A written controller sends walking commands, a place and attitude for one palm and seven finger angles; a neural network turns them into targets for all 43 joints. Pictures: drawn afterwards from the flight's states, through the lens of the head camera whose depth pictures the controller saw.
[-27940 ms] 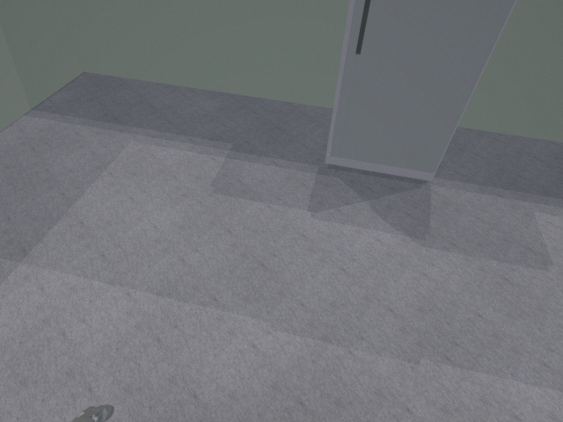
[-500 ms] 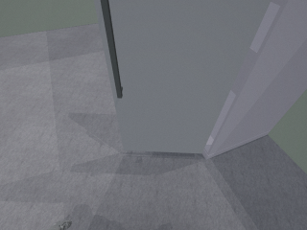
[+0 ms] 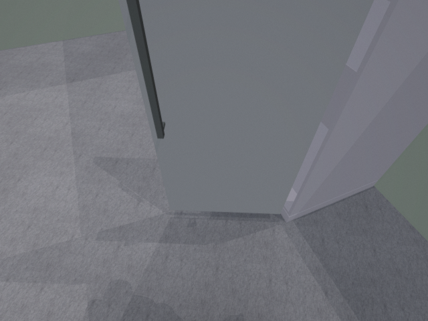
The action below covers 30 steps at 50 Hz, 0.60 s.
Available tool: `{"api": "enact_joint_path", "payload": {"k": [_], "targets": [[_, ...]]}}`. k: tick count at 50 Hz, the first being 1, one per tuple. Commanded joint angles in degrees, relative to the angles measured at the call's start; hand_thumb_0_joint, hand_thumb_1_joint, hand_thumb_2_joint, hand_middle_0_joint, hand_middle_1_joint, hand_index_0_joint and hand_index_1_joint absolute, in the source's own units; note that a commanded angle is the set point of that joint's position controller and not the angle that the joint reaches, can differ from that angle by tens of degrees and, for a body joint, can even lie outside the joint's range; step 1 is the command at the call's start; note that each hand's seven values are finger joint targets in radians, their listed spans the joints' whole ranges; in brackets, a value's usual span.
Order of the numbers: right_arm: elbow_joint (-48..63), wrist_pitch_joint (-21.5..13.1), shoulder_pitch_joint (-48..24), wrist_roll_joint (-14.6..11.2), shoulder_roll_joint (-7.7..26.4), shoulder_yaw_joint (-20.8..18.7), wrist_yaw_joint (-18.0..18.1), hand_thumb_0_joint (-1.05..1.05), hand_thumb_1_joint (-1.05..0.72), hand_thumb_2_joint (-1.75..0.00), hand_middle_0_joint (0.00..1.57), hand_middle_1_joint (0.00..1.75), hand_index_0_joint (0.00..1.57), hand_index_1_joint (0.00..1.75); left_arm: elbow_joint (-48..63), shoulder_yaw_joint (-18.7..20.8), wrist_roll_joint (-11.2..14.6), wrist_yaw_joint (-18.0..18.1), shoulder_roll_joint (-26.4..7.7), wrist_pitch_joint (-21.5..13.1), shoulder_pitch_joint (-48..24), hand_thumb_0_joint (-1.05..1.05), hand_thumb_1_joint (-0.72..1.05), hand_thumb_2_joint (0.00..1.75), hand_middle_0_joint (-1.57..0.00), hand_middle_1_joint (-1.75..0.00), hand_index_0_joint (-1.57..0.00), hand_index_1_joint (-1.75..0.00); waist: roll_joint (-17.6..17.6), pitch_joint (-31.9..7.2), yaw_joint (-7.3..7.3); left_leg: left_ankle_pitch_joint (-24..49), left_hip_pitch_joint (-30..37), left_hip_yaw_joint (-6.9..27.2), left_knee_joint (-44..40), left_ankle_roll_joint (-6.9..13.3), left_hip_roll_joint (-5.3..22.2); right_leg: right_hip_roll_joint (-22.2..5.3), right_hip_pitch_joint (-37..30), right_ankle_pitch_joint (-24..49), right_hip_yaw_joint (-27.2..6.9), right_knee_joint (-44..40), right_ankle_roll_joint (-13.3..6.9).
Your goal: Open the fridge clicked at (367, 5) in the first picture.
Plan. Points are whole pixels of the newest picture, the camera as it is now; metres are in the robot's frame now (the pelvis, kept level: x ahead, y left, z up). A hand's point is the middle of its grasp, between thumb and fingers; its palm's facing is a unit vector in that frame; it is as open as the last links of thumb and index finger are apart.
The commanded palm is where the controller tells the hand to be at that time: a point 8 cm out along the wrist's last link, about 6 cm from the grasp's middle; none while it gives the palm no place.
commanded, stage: look to check the result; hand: left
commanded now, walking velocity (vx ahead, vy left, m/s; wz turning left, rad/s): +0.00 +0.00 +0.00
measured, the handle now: (150, 71) +0.66 +0.20 +0.11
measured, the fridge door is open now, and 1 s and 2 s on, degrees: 65 65 65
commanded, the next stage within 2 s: stand and wait in 0.08 s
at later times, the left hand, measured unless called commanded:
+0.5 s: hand out of the picture +0.08 +0.23 -0.16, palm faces -0.04 -0.95 -0.32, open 7.3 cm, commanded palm none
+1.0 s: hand out of the picture +0.07 +0.24 -0.16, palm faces -0.04 -0.94 -0.33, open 7.4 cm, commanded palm none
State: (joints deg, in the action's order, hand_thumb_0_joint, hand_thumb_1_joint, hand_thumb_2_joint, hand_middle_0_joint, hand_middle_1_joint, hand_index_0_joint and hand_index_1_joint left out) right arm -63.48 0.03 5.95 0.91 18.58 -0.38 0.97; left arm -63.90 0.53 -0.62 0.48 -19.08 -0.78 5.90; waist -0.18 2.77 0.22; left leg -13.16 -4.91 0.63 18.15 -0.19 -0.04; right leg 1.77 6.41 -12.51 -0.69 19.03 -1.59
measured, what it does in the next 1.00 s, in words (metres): stands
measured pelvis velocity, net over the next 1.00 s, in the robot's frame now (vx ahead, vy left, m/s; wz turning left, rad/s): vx -0.02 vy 0.00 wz -0.02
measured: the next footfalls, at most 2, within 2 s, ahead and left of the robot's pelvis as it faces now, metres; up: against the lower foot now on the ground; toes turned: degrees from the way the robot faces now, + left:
none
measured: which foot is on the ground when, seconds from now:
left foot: down 0.00-1.00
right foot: down 0.00-1.00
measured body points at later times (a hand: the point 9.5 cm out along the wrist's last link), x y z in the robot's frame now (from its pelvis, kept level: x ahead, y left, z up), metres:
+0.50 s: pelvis -0.01 -0.01 +0.00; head +0.01 -0.01 +0.45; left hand +0.09 +0.28 -0.13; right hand +0.05 -0.31 -0.13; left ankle -0.04 +0.12 -0.75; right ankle -0.03 -0.10 -0.75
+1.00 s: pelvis -0.02 +0.00 +0.00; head +0.00 +0.00 +0.45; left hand +0.07 +0.29 -0.14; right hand +0.04 -0.30 -0.13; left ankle -0.04 +0.12 -0.75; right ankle -0.03 -0.10 -0.75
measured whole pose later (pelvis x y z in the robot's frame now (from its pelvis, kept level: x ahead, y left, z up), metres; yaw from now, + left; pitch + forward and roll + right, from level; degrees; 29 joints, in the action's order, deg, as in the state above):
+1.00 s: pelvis -0.02 +0.00 +0.00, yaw -1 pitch -1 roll +0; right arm -64.2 -0.1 7.4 1.0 18.5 -0.4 0.9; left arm -64.1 0.3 -0.6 0.2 -19.0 -0.9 6.4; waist 0.5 2.3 0.6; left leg -11.5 -4.4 -0.2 16.9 -0.6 0.7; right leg 2.5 5.9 -10.2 -1.5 17.2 -1.9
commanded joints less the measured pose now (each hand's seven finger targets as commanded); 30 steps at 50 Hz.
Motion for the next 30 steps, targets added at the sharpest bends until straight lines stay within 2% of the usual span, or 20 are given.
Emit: {"api": "enact_joint_path", "payload": {"k": [1,8,13,20,30], "targets": [[3.05,-1.22,-1.12,0.02,11.41,-1.97,0.56,0.0,-0.9,-0.9,0.2,0.3,0.2,0.3,3.32,2.17,0.11,0.63,-11.05,-1.31,-2.19,0.0,0.9,0.9,-0.2,-0.3,-0.2,-0.3,0.41,-5.91,0.42,16.18,1.67,4.17,-0.83,1.43,6.6,-8.47,-2.4,19.84,-6.45,-1.74,-1.46],[3.06,-1.28,-0.7,-0.07,11.42,-2.01,0.62,0.0,-0.9,-0.9,0.2,0.3,0.2,0.3,3.53,2.38,0.09,0.78,-11.3,-1.56,-1.76,0.0,0.9,0.9,-0.2,-0.3,-0.2,-0.3,0.56,-7.01,0.42,17.51,2.47,3.76,-0.51,1.21,6.79,-8.38,-3.22,22.5,-6.66,-1.58,-1.54],[2.99,-1.2,-0.84,-0.01,11.23,-1.94,0.56,0.0,-0.9,-0.9,0.2,0.3,0.2,0.3,3.65,2.41,0.06,0.7,-11.16,-1.46,-2.02,0.0,0.9,0.9,-0.2,-0.3,-0.2,-0.3,0.35,-4.65,0.36,14.43,1.3,3.75,-1.35,1.17,6.7,-8.28,-2.07,19.39,-7.01,-2.73,-1.45],[2.78,-1.24,-0.32,0.08,11.17,-1.9,0.57,0.0,-0.9,-0.9,0.2,0.3,0.2,0.3,3.65,2.34,0.19,0.65,-11.08,-1.5,-2.18,0.0,0.9,0.9,-0.2,-0.3,-0.2,-0.3,-0.12,-5.76,0.49,14.01,1.43,3.72,-1.58,1.09,6.88,-8.32,-3.06,19.23,-7.27,-2.95,-1.46],[2.49,-1.13,0.2,0.06,11.31,-1.93,0.6,0.0,-0.9,-0.9,0.2,0.3,0.2,0.3,3.46,2.26,0.23,0.58,-11.11,-1.4,-2.11,0.0,0.9,0.9,-0.2,-0.3,-0.2,-0.3,-0.03,-4.7,0.59,12.27,1.16,3.67,-2.08,1.09,6.99,-8.15,-2.25,17.03,-7.34,-3.64,-1.4]]}}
